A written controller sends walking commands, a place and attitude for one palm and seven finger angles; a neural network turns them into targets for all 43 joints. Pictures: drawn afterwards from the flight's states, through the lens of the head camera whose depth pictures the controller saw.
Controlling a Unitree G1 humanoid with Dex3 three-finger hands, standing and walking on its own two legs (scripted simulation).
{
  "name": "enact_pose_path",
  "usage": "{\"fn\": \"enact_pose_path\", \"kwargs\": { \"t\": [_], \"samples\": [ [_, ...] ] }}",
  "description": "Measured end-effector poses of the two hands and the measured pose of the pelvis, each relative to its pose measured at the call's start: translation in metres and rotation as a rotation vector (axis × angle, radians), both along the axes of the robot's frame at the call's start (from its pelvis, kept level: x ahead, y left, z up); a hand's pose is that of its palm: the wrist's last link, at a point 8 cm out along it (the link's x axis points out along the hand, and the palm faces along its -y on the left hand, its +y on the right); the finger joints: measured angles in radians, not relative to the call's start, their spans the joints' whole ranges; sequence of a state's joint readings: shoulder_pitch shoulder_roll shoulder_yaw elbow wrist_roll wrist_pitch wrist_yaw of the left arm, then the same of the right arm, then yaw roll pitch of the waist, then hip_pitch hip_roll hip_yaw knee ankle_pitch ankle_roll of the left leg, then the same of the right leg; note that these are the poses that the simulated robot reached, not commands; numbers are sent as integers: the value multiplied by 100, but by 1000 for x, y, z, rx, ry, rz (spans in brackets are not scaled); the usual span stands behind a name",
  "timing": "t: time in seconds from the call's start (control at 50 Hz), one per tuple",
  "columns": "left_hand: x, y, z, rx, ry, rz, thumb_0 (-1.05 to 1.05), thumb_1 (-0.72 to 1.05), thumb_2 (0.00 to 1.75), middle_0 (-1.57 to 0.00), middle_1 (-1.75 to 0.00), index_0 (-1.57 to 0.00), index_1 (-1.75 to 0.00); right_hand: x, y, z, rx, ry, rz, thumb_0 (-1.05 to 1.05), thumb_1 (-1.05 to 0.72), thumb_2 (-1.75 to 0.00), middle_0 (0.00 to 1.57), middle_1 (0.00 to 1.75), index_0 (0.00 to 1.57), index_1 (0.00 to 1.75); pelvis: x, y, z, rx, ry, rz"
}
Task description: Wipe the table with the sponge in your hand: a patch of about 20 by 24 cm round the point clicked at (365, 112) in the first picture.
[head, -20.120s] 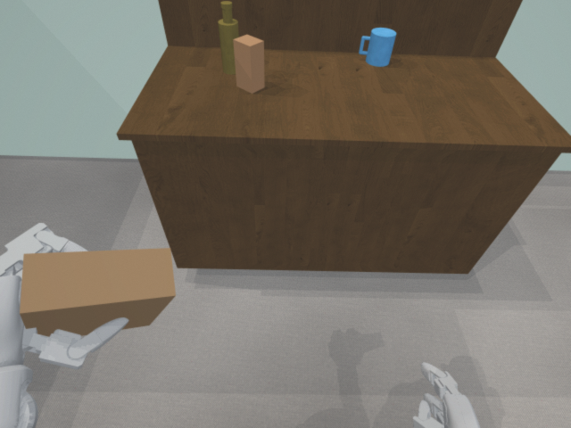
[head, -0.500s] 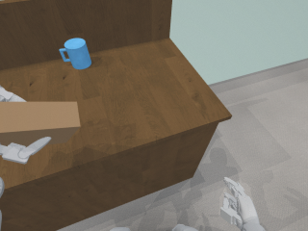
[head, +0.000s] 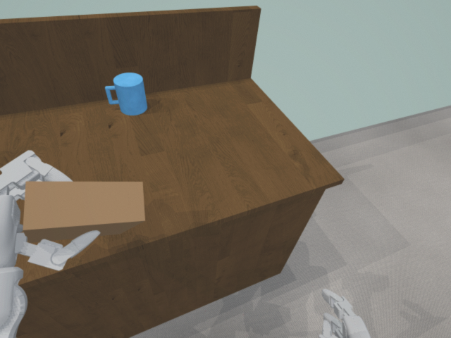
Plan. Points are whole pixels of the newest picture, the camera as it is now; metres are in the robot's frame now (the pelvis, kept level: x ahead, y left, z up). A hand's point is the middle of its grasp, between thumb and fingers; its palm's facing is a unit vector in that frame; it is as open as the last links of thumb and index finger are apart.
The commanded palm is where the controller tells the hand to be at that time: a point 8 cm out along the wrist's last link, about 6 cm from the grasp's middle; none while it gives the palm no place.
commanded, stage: come to a stop and stand still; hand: left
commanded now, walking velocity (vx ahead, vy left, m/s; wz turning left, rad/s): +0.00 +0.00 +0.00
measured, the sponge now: (99, 212) +0.24 +0.21 +0.15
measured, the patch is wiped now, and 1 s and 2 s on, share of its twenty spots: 0.00 0.00 0.00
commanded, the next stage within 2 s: look again from close up in 0.84 s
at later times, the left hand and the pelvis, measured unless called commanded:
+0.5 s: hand (70, 203) +0.24 +0.25 +0.16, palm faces +0.41 -0.84 -0.35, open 9.5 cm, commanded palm +0.18 +0.28 +0.18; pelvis +0.03 -0.01 +0.01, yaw +1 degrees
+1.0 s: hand (89, 202) +0.25 +0.22 +0.16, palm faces +0.39 -0.85 -0.36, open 9.5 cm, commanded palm +0.19 +0.26 +0.18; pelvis +0.04 -0.02 +0.01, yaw +1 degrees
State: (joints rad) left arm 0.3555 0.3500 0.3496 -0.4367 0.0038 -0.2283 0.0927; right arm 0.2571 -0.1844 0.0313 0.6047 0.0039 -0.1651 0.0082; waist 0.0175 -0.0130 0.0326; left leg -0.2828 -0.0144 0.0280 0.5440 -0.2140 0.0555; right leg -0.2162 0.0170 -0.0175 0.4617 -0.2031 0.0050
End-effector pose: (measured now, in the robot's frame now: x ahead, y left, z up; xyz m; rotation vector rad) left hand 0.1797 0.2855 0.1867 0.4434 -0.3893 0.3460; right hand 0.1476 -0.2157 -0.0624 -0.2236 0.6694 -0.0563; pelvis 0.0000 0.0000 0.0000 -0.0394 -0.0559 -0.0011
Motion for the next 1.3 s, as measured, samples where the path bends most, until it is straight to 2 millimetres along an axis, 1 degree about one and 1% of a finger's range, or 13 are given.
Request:
{"fn": "enact_pose_path", "kwargs": {
  "t": [0.12,0.18,0.24,0.34,0.52,0.62,0.74,0.86,0.96,1.08,1.18,1.28,1.3],
  "samples": [
    [1,11,-22,-25,119,11,-1,-45,104,-79,-138,-80,-138,13,11,11,-8,-33,-1,1,-90,-90,20,30,21,30,3,7,5,5,9,0],
    [-1,18,-20,-17,114,42,-1,-46,104,-79,-138,-80,-138,20,14,12,-17,-32,21,1,-90,-90,20,30,21,30,4,7,5,10,5,11],
    [-3,19,-12,-12,77,63,-1,-46,104,-79,-138,-80,-138,28,16,12,-21,-28,46,1,-90,-90,20,30,21,30,7,7,5,12,2,18],
    [1,13,-2,-18,36,75,-1,-45,104,-79,-138,-80,-138,42,16,11,-11,-27,67,1,-90,-90,20,30,21,30,16,4,7,15,10,22],
    [26,-2,-17,-48,124,56,-1,-45,104,-79,-138,-80,-138,62,3,10,2,-20,44,1,-90,-90,20,30,21,30,32,-8,8,15,30,23],
    [31,-12,-13,-33,132,34,-1,-45,104,-79,-138,-80,-138,68,-10,11,-15,-10,25,1,-90,-90,20,30,21,30,37,-14,8,18,34,26],
    [29,-16,-3,-5,113,36,-1,-46,104,-79,-138,-80,-138,73,-22,9,-23,-4,7,1,-90,-90,20,30,21,30,42,-19,8,19,38,27],
    [29,-15,-11,-36,150,70,-1,-46,104,-79,-138,-80,-138,74,-27,6,-20,5,2,1,-90,-90,20,30,21,30,43,-22,8,19,43,26],
    [32,-20,-18,-65,175,67,-1,-46,104,-79,-138,-80,-138,73,-27,5,-19,12,2,1,-90,-90,20,30,21,30,42,-24,8,20,43,26],
    [33,-24,-11,-44,154,38,-1,-46,104,-79,-138,-80,-138,71,-25,5,-17,14,2,1,-90,-90,20,30,21,30,40,-24,8,20,44,27],
    [30,-20,-5,-20,145,38,-1,-46,104,-79,-138,-80,-138,69,-23,6,-12,13,-2,1,-90,-90,20,30,21,30,40,-23,9,20,45,27],
    [26,-15,-10,-32,166,58,-1,-46,104,-79,-138,-80,-138,68,-21,5,-14,17,-2,1,-90,-90,20,30,21,30,39,-21,9,19,46,29],
    [28,-13,-6,2,158,46,-1,-46,104,-79,-138,-80,-138,66,-19,6,-24,20,6,1,-90,-90,20,30,21,30,38,-21,8,17,43,39]
  ]
}}
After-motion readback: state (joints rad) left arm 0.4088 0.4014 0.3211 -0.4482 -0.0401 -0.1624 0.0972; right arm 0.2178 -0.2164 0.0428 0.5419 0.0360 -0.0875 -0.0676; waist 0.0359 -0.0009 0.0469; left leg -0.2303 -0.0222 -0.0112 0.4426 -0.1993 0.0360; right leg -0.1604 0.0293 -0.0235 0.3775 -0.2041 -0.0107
